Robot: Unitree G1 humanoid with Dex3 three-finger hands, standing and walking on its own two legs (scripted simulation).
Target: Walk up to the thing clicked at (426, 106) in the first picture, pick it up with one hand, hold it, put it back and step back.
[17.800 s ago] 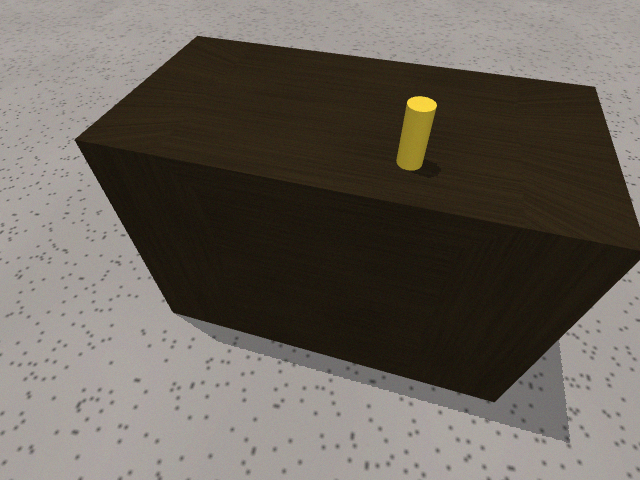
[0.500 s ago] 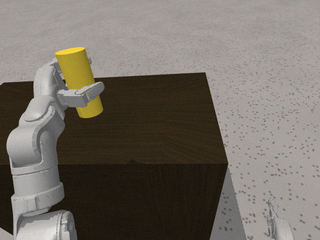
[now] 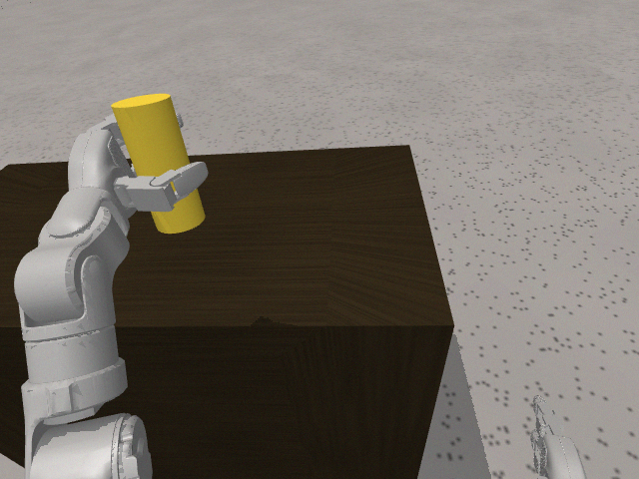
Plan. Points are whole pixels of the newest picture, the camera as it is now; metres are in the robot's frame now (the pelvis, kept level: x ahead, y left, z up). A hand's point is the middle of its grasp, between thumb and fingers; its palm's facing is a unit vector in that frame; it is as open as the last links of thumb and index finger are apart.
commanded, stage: hold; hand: left
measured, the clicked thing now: (163, 166) +0.34 +0.17 +0.29
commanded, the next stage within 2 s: crouch in 0.64 s
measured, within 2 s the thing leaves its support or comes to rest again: neither
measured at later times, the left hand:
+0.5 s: hand (165, 169) +0.34 +0.17 +0.28, palm faces +0.16 -0.99 +0.02, open 9.1 cm
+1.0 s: hand (176, 177) +0.36 +0.17 +0.26, palm faces +0.17 -0.99 +0.03, open 9.1 cm
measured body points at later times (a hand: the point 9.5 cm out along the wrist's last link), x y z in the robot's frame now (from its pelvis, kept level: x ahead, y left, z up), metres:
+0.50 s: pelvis -0.01 +0.00 +0.00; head -0.06 -0.03 +0.45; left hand +0.32 +0.22 +0.28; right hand +0.17 -0.26 -0.07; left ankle +0.01 +0.12 -0.73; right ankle +0.02 -0.13 -0.73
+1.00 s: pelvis -0.01 +0.00 +0.00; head -0.05 -0.03 +0.45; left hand +0.35 +0.22 +0.26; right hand +0.16 -0.26 -0.08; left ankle +0.01 +0.12 -0.73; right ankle +0.02 -0.13 -0.73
